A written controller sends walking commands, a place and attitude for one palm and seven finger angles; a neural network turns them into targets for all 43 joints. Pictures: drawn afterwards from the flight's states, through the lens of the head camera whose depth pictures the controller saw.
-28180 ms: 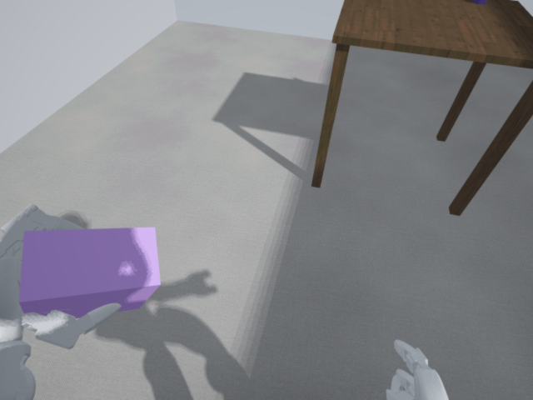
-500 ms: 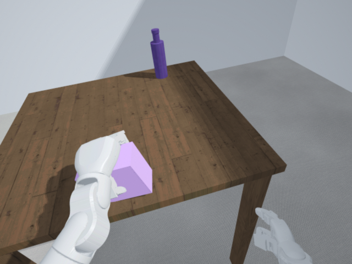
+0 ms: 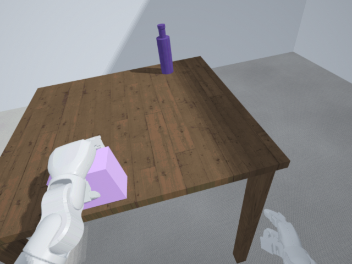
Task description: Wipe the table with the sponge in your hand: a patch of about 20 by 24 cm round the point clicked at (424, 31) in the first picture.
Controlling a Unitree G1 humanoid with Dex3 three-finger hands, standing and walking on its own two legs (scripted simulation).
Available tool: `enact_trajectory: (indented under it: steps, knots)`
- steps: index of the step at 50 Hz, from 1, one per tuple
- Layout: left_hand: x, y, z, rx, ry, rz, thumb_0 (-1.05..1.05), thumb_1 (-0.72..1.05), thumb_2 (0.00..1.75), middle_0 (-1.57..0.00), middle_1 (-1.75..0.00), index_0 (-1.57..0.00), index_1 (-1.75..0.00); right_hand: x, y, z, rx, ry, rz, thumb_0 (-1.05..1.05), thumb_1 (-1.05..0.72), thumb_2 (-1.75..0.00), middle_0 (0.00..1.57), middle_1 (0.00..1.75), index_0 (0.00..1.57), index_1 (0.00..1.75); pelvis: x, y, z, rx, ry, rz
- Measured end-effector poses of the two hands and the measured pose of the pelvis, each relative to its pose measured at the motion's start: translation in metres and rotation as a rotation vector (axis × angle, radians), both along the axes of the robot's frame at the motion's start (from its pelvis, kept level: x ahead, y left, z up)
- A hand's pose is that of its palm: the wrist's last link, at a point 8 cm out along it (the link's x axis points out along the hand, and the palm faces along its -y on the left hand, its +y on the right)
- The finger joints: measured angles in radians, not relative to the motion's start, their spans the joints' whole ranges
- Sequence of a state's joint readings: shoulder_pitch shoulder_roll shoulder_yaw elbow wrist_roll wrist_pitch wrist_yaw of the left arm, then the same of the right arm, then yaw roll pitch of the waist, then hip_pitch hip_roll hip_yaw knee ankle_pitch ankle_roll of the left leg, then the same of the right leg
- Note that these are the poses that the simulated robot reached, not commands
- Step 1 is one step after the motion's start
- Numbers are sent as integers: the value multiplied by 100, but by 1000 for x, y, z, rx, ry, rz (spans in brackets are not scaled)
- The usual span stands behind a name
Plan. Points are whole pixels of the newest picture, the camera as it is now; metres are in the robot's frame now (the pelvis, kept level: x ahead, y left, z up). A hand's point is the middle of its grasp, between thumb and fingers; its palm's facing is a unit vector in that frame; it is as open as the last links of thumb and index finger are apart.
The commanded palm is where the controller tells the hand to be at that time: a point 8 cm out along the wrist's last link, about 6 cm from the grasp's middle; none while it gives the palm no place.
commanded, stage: wipe forward along the middle lane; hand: left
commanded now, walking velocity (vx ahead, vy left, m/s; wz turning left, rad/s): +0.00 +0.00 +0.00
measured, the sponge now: (95, 184) +0.26 +0.24 +0.07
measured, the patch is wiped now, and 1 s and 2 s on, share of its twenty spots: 0.90 0.90 0.90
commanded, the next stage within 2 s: slide back across to the first lane in 1.72 s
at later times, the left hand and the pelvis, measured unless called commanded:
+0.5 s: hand (83, 159) +0.29 +0.27 +0.12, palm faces +0.03 -0.06 -1.00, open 10.4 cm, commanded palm +0.27 +0.27 +0.17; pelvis +0.00 +0.01 +0.00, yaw +1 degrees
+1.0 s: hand (85, 145) +0.34 +0.29 +0.12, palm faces +0.00 -0.04 -1.00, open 10.4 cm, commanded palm +0.32 +0.29 +0.15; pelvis +0.01 +0.02 +0.00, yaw +1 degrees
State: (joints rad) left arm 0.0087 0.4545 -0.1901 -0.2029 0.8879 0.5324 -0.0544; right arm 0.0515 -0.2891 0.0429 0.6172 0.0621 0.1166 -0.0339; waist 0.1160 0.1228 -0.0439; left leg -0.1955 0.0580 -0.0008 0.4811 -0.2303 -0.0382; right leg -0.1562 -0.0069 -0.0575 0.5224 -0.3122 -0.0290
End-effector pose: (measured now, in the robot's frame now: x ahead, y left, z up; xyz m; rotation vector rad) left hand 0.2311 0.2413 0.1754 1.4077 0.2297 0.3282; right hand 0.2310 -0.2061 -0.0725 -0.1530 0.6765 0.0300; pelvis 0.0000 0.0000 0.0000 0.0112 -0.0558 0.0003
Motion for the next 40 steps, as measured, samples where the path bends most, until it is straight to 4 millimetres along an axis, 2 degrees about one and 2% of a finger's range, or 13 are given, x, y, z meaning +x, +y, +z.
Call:
enact_trajectory:
  steps: [11, 31, 40]
  knots:
    - [10, 16, -2, 46, 32, 14, -2, -51, 103, -66, -130, -70, -130, 0, 9, 1, -3, -8, 13, 1, -90, -90, 20, 30, 20, 30, -2, 0, 2, -3, 3, 6]
    - [57, 36, -4, 73, 63, 4, -2, -51, 104, -67, -130, -71, -129, -19, -7, -13, -55, 90, -51, 1, -90, -90, 20, 30, 20, 30, 6, 9, 4, -9, 37, 12]
    - [71, 44, -5, 76, 76, 7, -2, -51, 104, -67, -130, -71, -129, -25, -9, -16, -63, 124, -76, 1, -90, -90, 20, 30, 20, 30, 9, 16, 4, -12, 50, 11]
